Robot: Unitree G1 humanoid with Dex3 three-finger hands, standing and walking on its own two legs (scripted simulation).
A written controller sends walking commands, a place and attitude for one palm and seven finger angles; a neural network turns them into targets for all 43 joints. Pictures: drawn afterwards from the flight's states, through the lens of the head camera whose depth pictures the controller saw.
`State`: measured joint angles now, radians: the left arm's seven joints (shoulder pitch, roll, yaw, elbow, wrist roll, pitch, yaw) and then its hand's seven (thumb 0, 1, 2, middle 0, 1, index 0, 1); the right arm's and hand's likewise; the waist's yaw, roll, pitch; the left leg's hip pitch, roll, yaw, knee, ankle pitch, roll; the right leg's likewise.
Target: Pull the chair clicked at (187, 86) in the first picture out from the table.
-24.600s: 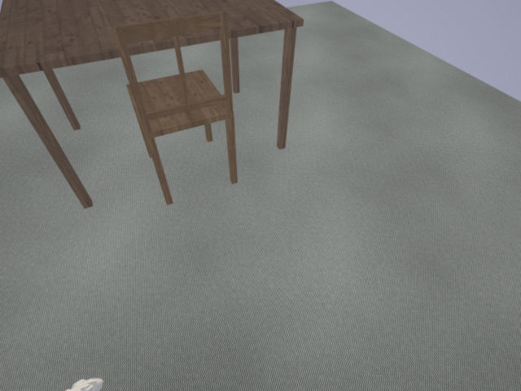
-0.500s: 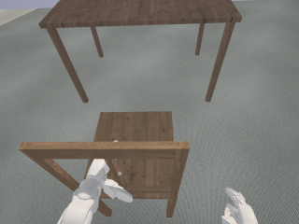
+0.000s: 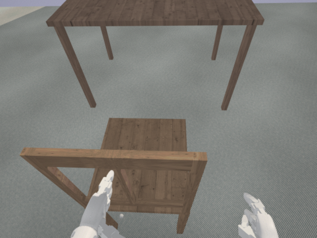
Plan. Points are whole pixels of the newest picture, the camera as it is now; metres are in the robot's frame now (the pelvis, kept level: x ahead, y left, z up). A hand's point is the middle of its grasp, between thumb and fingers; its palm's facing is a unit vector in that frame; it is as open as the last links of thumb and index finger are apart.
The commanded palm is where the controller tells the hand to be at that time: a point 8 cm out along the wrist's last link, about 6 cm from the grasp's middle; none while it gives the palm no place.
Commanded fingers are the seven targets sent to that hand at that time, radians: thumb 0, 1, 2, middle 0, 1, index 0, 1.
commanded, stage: draw the fingers out of the gap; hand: left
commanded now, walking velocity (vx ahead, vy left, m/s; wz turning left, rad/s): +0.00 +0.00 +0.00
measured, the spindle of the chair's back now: (126, 186) +0.27 +0.10 -0.06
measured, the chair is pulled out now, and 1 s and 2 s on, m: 0.76 0.76 0.76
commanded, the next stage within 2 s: draw the hand back to the body in 0.40 s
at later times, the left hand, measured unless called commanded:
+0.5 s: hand out of the picture +0.13 +0.11 -0.01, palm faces -0.12 -0.99 -0.11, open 17.5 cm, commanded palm +0.10 +0.16 +0.01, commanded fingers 0.00 -0.55 0.20 0.00 0.00 0.00 0.00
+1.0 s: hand (77, 225) +0.15 +0.16 +0.08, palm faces +0.02 -1.00 -0.09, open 17.5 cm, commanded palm +0.11 +0.22 +0.10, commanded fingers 0.00 -0.37 0.29 -0.03 -0.04 -0.03 -0.04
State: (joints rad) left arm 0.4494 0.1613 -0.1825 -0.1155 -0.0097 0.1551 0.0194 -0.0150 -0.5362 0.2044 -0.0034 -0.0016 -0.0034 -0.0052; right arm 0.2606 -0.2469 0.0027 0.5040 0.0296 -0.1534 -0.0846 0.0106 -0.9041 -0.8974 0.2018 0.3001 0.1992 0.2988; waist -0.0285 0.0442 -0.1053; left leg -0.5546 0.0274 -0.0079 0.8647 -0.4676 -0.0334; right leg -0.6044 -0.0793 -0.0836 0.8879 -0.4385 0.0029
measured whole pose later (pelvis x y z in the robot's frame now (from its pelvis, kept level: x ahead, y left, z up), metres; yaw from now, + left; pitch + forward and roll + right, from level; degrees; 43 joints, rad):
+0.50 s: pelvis -0.01 +0.01 -0.01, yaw +0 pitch +10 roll +0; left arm 0.72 0.17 -0.22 -0.35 0.03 0.16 0.01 -0.02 -0.54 0.20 0.00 0.00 0.00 0.00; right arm 0.26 -0.21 0.00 0.44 0.04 -0.15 -0.11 0.01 -0.90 -0.90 0.20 0.30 0.20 0.30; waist -0.02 0.04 -0.14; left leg -0.64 0.02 -0.02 0.98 -0.51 -0.02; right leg -0.67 -0.09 -0.09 0.97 -0.47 0.02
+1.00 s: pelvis -0.01 +0.01 -0.02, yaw +0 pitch +10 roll -1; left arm 0.74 0.22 0.02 -0.49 -0.21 -0.20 -0.11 -0.02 -0.53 0.21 0.00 0.00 0.00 -0.01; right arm 0.22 -0.17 -0.01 0.50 0.07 -0.15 -0.10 0.01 -0.90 -0.90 0.20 0.30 0.20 0.30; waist 0.02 0.06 -0.12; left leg -0.68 0.03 -0.03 1.04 -0.53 -0.02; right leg -0.70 -0.08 -0.09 1.02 -0.48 0.01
